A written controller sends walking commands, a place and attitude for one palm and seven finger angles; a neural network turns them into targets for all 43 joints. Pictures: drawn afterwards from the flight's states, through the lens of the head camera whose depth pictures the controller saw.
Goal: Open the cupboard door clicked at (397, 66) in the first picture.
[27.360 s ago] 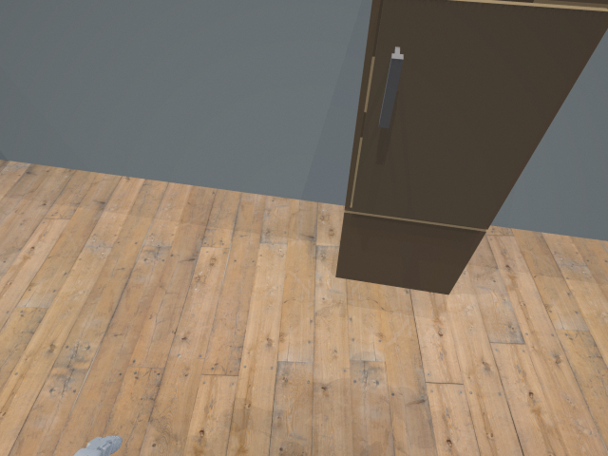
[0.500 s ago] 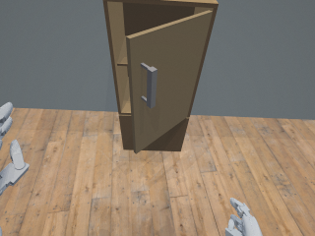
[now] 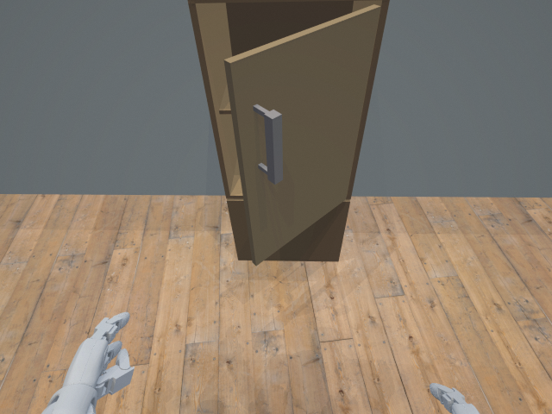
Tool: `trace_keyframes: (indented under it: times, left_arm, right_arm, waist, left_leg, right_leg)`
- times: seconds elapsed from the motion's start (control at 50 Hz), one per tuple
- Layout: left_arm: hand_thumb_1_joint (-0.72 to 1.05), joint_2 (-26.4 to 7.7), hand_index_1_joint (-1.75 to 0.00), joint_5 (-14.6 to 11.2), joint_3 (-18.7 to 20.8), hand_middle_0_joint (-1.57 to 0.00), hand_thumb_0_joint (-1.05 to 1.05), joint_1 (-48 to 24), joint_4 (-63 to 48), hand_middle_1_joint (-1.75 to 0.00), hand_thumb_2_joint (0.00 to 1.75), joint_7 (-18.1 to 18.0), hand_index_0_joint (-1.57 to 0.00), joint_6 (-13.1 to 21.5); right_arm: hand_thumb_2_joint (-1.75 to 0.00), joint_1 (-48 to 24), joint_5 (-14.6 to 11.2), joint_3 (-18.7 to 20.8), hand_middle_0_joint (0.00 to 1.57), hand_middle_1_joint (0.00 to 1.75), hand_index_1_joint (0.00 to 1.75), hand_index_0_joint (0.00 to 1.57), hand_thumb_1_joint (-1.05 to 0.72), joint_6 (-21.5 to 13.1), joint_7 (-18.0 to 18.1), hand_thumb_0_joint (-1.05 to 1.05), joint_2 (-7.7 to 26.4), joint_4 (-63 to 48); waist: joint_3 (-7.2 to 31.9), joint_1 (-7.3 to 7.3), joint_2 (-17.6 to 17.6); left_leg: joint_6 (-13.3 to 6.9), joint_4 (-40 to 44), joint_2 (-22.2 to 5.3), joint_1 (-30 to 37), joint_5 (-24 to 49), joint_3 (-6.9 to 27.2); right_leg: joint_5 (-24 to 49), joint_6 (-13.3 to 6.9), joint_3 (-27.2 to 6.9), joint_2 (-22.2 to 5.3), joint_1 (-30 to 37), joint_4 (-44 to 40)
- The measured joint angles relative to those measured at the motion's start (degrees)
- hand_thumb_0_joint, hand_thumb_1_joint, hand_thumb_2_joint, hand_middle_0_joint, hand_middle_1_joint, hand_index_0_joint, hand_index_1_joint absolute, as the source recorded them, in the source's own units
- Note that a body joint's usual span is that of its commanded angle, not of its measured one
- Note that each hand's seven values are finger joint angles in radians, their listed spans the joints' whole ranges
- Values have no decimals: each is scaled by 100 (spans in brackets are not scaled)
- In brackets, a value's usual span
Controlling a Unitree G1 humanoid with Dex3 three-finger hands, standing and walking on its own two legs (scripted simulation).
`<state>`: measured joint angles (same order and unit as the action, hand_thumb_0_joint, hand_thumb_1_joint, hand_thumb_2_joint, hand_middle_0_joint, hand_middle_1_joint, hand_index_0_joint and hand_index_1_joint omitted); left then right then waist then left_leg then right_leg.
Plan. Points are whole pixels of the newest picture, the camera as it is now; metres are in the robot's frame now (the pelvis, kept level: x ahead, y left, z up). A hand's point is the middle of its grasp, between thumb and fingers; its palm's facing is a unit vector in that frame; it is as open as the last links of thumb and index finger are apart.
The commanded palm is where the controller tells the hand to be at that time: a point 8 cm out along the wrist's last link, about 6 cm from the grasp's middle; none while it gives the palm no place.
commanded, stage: let the arm hang, fingers relaxed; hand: left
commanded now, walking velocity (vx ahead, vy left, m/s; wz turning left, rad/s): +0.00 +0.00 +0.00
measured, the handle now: (267, 145) +0.59 +0.05 +0.08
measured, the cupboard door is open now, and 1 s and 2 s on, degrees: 44 44 44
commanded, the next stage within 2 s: look to check the result in 0.94 s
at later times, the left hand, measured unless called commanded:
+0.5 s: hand out of the picture -0.07 +0.16 -0.16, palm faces +0.06 -0.97 -0.22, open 7.4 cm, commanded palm none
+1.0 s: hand out of the picture +0.02 +0.14 -0.17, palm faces +0.06 -0.98 -0.16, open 7.4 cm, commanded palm none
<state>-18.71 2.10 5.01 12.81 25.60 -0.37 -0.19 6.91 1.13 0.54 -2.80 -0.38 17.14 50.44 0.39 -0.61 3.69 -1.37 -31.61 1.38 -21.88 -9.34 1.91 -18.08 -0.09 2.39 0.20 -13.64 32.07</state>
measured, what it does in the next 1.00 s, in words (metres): stands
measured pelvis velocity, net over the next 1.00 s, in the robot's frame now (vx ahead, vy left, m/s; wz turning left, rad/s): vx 0.04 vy -0.02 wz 0.01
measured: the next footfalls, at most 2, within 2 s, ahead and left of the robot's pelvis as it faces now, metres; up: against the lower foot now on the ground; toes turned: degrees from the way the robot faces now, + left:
none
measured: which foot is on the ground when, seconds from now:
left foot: down 0.00-1.00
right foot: down 0.00-1.00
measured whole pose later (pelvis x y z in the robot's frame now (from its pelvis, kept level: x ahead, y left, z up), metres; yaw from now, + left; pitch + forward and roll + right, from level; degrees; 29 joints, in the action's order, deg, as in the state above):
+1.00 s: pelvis +0.04 -0.02 +0.01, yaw +0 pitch -2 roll +0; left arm -6.7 0.5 1.0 17.4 65.3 -2.1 0.2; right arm 15.4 1.2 0.0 0.6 2.4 7.6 65.8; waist -2.1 -0.3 0.0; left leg -0.2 -25.9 1.2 -13.9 -9.9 2.6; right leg -18.0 -1.3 2.9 0.5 -4.9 25.0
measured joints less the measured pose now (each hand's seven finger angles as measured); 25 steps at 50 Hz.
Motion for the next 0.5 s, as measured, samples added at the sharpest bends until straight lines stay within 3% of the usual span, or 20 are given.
trace_keyframes:
  times: [0.06, 0.14, 0.3, 0.5]
  left_arm:
    - [90, 347, -30, -20, -361, -20, 1, -76, 1475, -29, 90, 55, -20, -240]
    - [92, 827, -30, -78, -574, -20, 2, 113, 2730, -29, 90, 17, -20, -292]
    - [96, 827, -30, -152, -461, -21, 1, 694, 3916, -29, 90, -28, -20, -181]
    - [91, 1020, -30, -172, -439, -20, 1, 990, 4260, -29, 90, -132, -20, -104]
  right_arm:
    - [-90, 62, 30, -5, 21, 30, 30, 20, -91, 174, 15, 1, -26, 226]
    - [-90, 358, 43, -40, 20, 30, 30, 20, -91, 347, 73, 1, -157, 603]
    - [-90, 972, 15, -74, 20, 30, 30, 19, -91, 532, 181, 1, -599, 1344]
    - [-90, 1087, -11, -99, 20, 30, 30, 20, -91, 481, 207, 1, -1067, 1546]
  waist:
    - [-142, -136, -204]
    - [-311, -147, -455]
    - [-456, 59, -409]
    - [-398, 47, -164]
  left_leg:
    - [28, 67, 7, 111, 20, -28]
    - [72, 258, -33, 265, 97, 13]
    - [123, 457, -83, 400, 164, 153]
    - [84, 523, -18, 565, 110, 76]
  right_leg:
    - [-29, -26, -29, -13, 54, 39]
    - [64, -70, 4, 34, 227, -187]
    - [227, -125, 129, 111, 501, -625]
    - [133, -90, 62, 31, 604, -586]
